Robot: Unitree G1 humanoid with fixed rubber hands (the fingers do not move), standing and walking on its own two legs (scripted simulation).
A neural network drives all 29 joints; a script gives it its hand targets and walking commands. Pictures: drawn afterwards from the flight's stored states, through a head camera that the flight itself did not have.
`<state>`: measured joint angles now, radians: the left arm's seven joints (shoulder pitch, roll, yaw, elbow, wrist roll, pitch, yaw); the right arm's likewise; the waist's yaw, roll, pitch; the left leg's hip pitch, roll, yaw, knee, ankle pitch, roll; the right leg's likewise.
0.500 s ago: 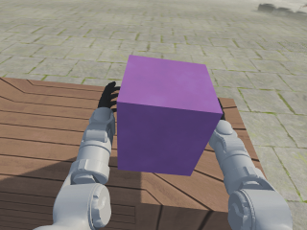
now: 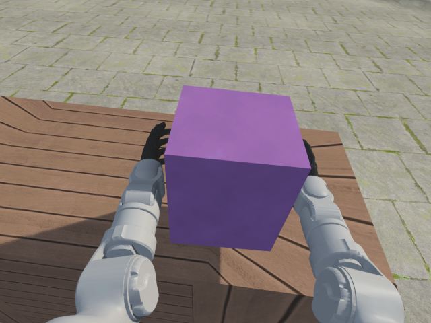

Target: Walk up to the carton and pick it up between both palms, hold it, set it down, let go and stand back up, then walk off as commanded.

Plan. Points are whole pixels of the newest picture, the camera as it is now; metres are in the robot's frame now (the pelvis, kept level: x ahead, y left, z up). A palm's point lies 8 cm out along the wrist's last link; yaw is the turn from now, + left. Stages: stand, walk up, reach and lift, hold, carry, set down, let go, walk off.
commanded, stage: set down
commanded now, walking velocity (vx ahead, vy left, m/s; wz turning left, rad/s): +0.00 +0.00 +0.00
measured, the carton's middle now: (228, 171) +0.41 +0.02 +0.10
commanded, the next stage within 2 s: none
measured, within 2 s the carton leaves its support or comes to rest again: rests again in 1.04 s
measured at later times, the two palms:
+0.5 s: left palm (160, 173) +0.41 +0.16 +0.08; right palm (304, 184) +0.41 -0.14 +0.08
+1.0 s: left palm (161, 182) +0.41 +0.16 +0.05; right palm (302, 192) +0.41 -0.14 +0.06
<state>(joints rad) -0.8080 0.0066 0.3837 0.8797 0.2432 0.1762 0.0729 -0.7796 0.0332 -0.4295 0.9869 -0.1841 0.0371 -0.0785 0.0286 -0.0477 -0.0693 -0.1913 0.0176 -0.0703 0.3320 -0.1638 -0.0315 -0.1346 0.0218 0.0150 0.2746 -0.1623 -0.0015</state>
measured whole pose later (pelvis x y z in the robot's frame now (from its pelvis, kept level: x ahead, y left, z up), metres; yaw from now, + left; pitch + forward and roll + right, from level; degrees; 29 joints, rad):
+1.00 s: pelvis +0.01 +0.00 +0.00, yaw -1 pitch +9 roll -1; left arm -0.74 -0.02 0.39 1.01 0.22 -0.06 0.09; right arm -0.70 0.03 -0.46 1.01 -0.28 -0.15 -0.06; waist 0.04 -0.03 -0.10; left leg -0.33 0.03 -0.02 0.35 -0.17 -0.03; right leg -0.27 0.02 0.00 0.28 -0.16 0.00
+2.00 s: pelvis -0.02 -0.01 -0.02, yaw +0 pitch +16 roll -2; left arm -0.69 0.18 0.11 1.01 -0.12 -0.15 0.09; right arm -0.70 -0.14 -0.01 1.00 0.23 -0.13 -0.09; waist 0.00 -0.02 -0.18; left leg -0.61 0.06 -0.04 0.52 -0.19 -0.04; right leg -0.54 0.04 -0.04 0.45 -0.19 -0.02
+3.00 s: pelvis -0.01 -0.01 +0.00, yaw +0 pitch +1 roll +0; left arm -0.04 0.23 0.03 0.35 -0.20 0.02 0.05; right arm -0.02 -0.18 0.01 0.41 0.23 -0.08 -0.03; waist 0.00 -0.04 -0.03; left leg -0.25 0.03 -0.02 0.39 -0.17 -0.03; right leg -0.22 0.01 -0.01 0.39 -0.20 -0.01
